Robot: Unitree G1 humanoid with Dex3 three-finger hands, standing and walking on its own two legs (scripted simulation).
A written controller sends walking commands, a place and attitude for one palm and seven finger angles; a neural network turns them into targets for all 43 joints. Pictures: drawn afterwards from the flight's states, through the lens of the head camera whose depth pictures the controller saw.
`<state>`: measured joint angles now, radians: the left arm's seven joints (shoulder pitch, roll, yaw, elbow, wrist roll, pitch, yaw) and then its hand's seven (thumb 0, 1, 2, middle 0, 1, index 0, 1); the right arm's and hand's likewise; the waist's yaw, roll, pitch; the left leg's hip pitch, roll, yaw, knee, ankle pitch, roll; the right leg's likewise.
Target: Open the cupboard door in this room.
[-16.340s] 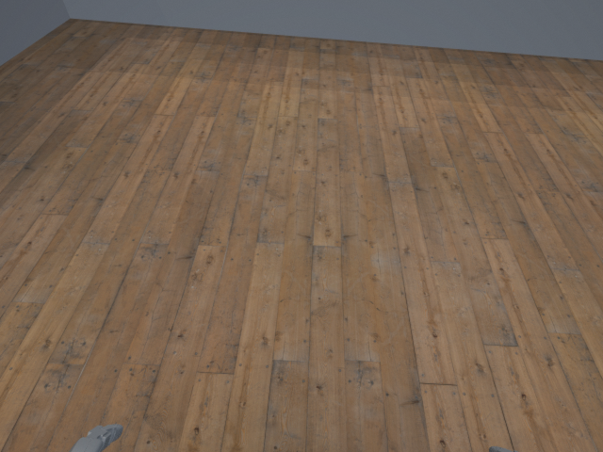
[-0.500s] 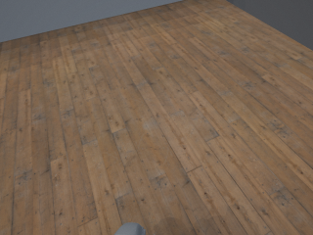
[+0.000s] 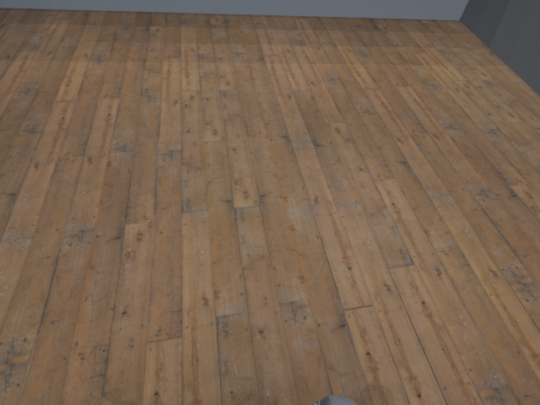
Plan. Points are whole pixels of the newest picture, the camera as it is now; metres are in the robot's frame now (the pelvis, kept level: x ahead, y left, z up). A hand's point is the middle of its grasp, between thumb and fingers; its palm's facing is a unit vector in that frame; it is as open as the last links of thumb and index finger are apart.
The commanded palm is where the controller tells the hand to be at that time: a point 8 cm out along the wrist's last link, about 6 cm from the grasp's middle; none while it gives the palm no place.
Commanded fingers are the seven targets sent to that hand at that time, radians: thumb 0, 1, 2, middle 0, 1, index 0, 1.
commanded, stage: turn or walk to find it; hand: left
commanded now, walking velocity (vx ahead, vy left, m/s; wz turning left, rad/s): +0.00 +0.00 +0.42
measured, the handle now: out of the picture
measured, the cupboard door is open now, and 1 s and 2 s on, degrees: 0 0 0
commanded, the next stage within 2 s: stand and wait in 0.68 s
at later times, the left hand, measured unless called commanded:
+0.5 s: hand out of the picture +0.01 +0.14 -0.15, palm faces +0.24 -0.94 -0.26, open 7.4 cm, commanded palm none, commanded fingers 0.00 0.90 0.90 -0.20 -0.30 -0.20 -0.30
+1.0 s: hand out of the picture -0.09 +0.22 -0.17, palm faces +0.46 -0.86 -0.23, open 7.4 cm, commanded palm none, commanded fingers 0.00 0.90 0.90 -0.20 -0.30 -0.20 -0.30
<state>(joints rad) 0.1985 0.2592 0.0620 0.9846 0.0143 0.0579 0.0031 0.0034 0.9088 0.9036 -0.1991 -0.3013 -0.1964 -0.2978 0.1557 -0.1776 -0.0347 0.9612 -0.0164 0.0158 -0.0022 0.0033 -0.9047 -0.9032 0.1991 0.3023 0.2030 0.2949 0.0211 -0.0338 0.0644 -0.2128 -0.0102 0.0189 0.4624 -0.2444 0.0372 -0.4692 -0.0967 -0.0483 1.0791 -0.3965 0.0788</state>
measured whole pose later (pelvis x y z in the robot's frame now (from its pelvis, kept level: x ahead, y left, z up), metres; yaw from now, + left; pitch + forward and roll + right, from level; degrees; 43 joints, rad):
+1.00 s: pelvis -0.06 -0.01 +0.00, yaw +26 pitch +0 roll -2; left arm 0.17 0.27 0.06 0.97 0.01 0.05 0.00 0.00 0.91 0.90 -0.20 -0.30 -0.20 -0.30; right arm 0.16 -0.18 -0.04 0.96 -0.01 0.01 0.00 0.00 -0.90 -0.90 0.20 0.30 0.20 0.30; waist 0.02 -0.04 0.07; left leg -0.21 -0.02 -0.02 0.44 -0.23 0.05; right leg -0.46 -0.09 -0.03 1.06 -0.39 0.09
